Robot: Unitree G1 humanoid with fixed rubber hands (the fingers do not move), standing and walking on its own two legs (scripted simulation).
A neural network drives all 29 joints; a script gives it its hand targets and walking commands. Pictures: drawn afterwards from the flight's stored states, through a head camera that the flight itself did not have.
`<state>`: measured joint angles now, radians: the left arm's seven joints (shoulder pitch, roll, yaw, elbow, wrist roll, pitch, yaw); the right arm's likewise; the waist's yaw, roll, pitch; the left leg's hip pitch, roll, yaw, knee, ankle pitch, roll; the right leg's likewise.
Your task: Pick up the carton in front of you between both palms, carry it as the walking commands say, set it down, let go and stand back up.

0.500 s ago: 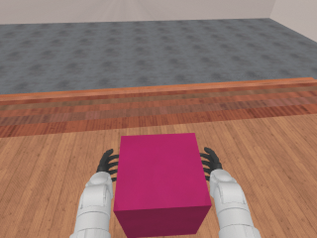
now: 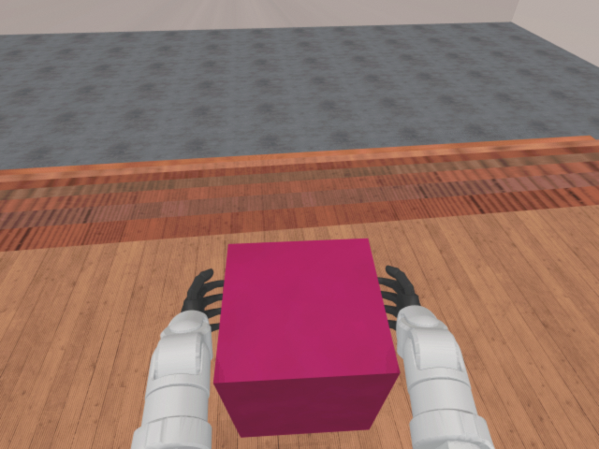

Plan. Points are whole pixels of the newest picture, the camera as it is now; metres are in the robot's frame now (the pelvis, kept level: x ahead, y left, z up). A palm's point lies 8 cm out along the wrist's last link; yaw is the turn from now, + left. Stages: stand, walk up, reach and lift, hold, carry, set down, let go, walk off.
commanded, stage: reach and lift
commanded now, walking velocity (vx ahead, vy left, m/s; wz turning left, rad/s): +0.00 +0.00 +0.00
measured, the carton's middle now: (302, 341) +0.30 +0.00 -0.05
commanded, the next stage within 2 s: hold in 0.48 s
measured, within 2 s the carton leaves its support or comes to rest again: neither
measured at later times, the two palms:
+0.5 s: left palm (194, 316) +0.30 +0.15 +0.04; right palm (409, 311) +0.30 -0.15 +0.04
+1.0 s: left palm (190, 316) +0.29 +0.15 +0.05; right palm (413, 311) +0.29 -0.15 +0.05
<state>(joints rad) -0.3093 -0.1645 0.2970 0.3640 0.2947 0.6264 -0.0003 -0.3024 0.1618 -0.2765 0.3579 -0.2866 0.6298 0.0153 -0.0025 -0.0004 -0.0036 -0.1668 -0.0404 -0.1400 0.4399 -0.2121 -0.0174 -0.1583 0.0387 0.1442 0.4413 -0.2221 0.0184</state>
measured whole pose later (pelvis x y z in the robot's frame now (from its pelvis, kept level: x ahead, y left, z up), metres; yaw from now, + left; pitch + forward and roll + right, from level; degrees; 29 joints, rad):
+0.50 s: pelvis +0.01 +0.00 +0.00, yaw +0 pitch -5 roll +0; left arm -0.25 -0.15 0.23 0.28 0.27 0.70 0.01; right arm -0.24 0.15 -0.21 0.27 -0.26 0.70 0.01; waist 0.00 0.00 -0.01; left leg -0.09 -0.03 -0.14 0.37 -0.20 -0.02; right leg -0.08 0.03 0.14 0.37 -0.21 0.01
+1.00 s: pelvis +0.00 +0.00 +0.00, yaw +0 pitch -7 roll +0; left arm -0.29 -0.16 0.26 0.26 0.29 0.75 0.00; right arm -0.29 0.16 -0.24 0.25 -0.28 0.75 0.02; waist 0.00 0.00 0.01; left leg -0.07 -0.04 -0.13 0.38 -0.19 -0.02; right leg -0.06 0.03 0.14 0.38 -0.20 0.02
